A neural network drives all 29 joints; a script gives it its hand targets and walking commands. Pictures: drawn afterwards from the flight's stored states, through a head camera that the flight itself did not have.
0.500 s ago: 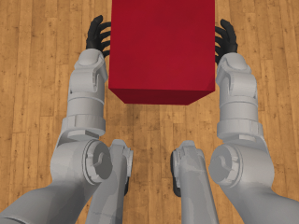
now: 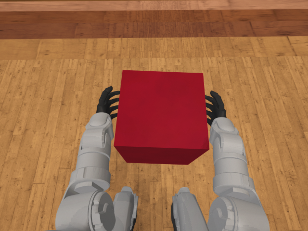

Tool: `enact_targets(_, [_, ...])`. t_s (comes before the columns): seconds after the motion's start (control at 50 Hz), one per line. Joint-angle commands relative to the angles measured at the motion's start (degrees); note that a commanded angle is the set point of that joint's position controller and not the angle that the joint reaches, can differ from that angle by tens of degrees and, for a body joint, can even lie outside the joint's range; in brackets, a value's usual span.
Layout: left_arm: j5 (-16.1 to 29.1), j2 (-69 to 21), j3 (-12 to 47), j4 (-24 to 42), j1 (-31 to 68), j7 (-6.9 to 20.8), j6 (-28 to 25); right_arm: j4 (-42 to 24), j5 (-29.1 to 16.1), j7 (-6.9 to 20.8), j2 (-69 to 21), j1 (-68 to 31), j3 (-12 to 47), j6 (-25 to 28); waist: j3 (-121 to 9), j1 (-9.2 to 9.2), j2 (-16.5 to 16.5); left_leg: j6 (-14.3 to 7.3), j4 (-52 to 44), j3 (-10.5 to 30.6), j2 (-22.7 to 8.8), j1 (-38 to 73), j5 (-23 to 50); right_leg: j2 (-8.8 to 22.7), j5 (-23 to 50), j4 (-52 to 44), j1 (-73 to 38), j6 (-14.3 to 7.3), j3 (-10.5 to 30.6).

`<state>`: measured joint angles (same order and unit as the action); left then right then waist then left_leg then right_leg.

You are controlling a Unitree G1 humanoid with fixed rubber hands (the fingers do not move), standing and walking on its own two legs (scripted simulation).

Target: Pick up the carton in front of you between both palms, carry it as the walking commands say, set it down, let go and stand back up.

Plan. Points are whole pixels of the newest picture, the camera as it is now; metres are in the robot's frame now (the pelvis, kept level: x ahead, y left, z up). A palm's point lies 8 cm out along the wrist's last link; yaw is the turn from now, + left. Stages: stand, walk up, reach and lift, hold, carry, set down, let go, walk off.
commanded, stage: reach and lift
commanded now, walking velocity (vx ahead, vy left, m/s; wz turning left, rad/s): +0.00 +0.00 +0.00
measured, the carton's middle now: (159, 124) +0.42 -0.01 -0.10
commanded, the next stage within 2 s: hold in 1.60 s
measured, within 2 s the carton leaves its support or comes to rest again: neither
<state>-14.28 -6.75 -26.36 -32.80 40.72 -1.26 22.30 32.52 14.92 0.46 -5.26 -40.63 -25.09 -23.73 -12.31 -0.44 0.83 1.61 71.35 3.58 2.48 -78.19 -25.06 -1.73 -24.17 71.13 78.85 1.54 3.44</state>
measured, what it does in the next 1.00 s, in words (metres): rises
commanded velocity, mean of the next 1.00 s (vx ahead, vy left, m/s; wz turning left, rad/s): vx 0.00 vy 0.00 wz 0.00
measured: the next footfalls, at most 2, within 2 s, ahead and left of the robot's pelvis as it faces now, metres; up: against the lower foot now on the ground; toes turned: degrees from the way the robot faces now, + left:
none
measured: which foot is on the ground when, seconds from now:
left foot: down 0.00-1.00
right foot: down 0.00-1.00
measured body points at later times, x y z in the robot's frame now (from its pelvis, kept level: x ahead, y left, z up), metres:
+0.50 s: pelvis +0.04 +0.00 +0.12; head +0.07 +0.00 +0.56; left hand +0.37 +0.15 +0.11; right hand +0.37 -0.15 +0.11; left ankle +0.06 +0.13 -0.61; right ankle +0.07 -0.13 -0.61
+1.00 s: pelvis +0.04 +0.00 +0.13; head +0.03 +0.00 +0.58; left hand +0.36 +0.15 +0.15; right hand +0.35 -0.15 +0.15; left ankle +0.06 +0.13 -0.61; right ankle +0.07 -0.13 -0.61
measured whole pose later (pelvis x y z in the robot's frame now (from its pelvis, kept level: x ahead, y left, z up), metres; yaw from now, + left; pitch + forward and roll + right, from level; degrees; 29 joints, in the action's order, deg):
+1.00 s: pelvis +0.04 +0.00 +0.13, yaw +0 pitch -5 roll +0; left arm -17.8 -10.0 -18.7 -21.1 19.7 1.7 34.4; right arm 20.3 17.4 1.9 -9.8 -19.1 -17.8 -35.4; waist 2.4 -0.3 0.3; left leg 0.7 25.7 4.1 0.9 -9.0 -12.3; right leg -0.5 -11.5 25.5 9.5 0.8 3.6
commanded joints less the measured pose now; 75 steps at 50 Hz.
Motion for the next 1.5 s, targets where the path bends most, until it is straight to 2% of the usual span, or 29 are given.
enact_targets(0.0, [8.51,-61.4,33.57,-4.35,30.31,14.76,0.08,2.62,-9.11,14.03,-60.6,-31.1,32.86,1.16,-38.53,-0.41,-0.78,-0.89,-12.2,-2.75,6.82,26.05,11.63,-7.0,12.56,-11.66,-30.35,-0.88,-2.9])
enact_targets(0.24, [7.88,-60.99,37.05,-0.49,16.05,15.38,1.18,-1.22,-9.14,14.08,-61.11,-17.47,37.23,0.42,-27.41,-0.07,-0.59,-1.36,-27.16,-0.36,5.24,44.17,17.96,-5.68,18.71,-26.3,-48.43,-1.4,-0.56])
enact_targets(0.44, [9.16,-59.08,41.43,5.34,5.05,15.09,4.82,-7.06,-10.08,13.3,-59.81,-6.05,41.07,-3.2,-16.14,-0.1,-0.75,-1.52,-39.55,0.72,3.98,60.32,24.97,-4.31,25.37,-39.17,-63.78,-1.11,0.33])
enact_targets(0.54, [10.08,-58.49,43.07,9.0,0.8,15.02,7.93,-11.75,-11.47,13.09,-58.68,-2.71,42.99,-6.42,-9.06,-0.13,-0.95,-1.52,-45.7,1.15,3.28,66.78,24.3,-3.89,24.39,-45.54,-70.04,-1.07,0.32])
enact_targets(0.62, [8.67,-56.85,40.25,8.68,-0.12,15.29,10.52,-11.01,-10.23,13.31,-57.41,-0.85,39.95,-9.05,-0.62,-0.3,-0.64,-1.63,-49.35,0.7,3.03,67.77,18.55,-3.67,18.45,-48.88,-70.99,-1.6,0.21])
enact_targets(0.7, [7.01,-56.07,36.79,6.98,2.4,15.7,11.43,-9.03,-8.83,13.86,-56.36,-3.82,36.51,-9.98,3.81,0.04,-0.31,-1.91,-50.63,0.18,2.71,67.42,13.06,-3.42,13.15,-49.83,-70.91,-2.01,-0.37])
enact_targets(0.86, [7.9,-57.2,38.17,8.89,7.87,16.07,11.16,-10.99,-9.24,14.2,-57.23,-9.1,37.83,-9.66,0.16,0.17,-0.38,-1.83,-50.31,0.07,2.66,70.03,13.29,-3.42,13.13,-49.36,-72.99,-1.88,-0.54])
enact_targets(1.28, [9.78,-54.24,41.24,16.34,-0.94,14.98,13.53,-18.22,-11.16,12.92,-55.51,-0.11,40.91,-12.12,-0.96,0.38,-0.87,-1.3,-52.24,0.12,3.4,75.65,25.46,-4.01,25.39,-51.74,-79.01,-0.95,0.26])
enact_targets(1.48, [10.91,-53.5,42.84,19.67,-2.65,14.5,14.96,-21.26,-12.06,12.56,-54.55,1.67,42.14,-13.5,0.11,0.31,-0.68,-1.09,-52.88,0.41,3.47,76.84,26.86,-4.13,26.48,-52.29,-79.74,-0.95,0.46])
